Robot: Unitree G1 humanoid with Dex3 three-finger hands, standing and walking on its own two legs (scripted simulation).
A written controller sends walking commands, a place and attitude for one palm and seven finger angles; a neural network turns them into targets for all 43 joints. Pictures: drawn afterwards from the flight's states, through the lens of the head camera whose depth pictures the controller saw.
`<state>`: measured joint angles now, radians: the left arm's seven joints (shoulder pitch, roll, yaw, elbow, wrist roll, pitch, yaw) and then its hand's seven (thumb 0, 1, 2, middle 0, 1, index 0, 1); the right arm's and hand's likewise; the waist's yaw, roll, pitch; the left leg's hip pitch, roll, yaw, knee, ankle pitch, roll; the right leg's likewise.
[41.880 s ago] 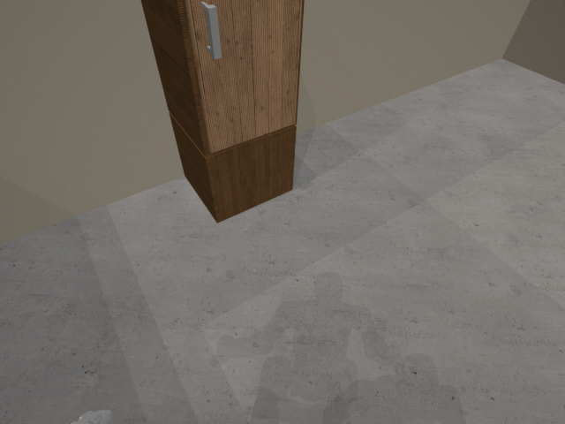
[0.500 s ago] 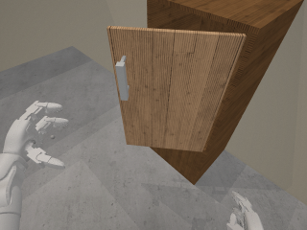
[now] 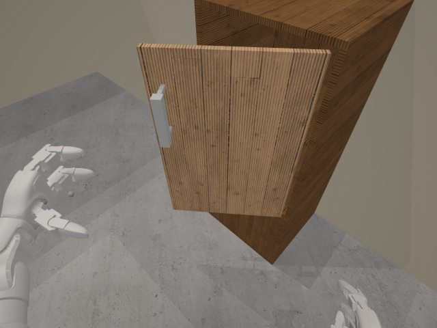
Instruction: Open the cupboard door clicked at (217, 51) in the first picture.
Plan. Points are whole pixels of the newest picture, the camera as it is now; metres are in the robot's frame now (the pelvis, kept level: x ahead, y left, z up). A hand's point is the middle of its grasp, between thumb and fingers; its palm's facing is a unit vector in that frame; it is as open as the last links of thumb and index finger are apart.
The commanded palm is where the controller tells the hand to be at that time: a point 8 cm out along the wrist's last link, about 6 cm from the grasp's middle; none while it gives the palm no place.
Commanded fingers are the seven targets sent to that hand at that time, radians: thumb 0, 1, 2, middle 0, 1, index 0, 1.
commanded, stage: raise the hand with hooked fingers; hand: left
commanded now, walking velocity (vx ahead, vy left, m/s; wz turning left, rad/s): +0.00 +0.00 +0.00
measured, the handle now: (164, 116) +0.54 +0.17 +0.10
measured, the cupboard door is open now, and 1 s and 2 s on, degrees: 38 38 38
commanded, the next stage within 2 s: move the hooked fingers beside the handle in 0.06 s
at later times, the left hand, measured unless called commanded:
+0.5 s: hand (93, 172) +0.34 +0.26 +0.12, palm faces +0.01 -1.00 -0.04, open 14.0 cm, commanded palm +0.32 +0.31 +0.12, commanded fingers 0.00 -0.50 0.30 -0.30 -1.20 -0.30 -1.20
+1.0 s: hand (107, 153) +0.40 +0.25 +0.12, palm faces +0.00 -1.00 -0.01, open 14.0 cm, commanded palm +0.38 +0.30 +0.12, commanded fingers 0.00 -0.50 0.30 -0.30 -1.20 -0.30 -1.20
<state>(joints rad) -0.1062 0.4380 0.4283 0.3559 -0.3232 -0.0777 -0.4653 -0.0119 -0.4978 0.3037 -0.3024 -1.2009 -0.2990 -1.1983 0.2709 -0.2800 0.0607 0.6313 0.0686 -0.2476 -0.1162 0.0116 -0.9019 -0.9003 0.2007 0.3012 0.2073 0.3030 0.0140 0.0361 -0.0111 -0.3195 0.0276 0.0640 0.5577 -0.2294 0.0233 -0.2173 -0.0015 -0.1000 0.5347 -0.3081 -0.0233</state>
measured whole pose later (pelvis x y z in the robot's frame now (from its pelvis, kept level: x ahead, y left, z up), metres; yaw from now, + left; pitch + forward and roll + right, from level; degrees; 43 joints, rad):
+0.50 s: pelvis +0.00 -0.01 +0.00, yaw +0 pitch +2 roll -1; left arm -0.32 0.47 0.40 0.59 -0.29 -0.10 -0.47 -0.01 -0.50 0.30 -0.30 -1.20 -0.30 -1.20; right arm 0.26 -0.29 0.06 0.65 0.07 -0.22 -0.12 0.01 -0.90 -0.90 0.20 0.30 0.21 0.30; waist -0.01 0.03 -0.02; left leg -0.39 0.04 0.06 0.60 -0.25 0.01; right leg -0.29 0.01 -0.10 0.58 -0.33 -0.03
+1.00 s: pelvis +0.01 +0.01 -0.01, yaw -1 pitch +4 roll -1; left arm -0.48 0.47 0.39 0.74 -0.24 -0.15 -0.41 -0.01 -0.50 0.30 -0.30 -1.20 -0.30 -1.20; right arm 0.32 -0.29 0.04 0.66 0.06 -0.14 -0.10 0.01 -0.90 -0.90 0.20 0.30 0.21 0.30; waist -0.04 0.02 -0.04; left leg -0.44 0.03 0.08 0.62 -0.27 0.04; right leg -0.34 -0.01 -0.08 0.60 -0.34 -0.01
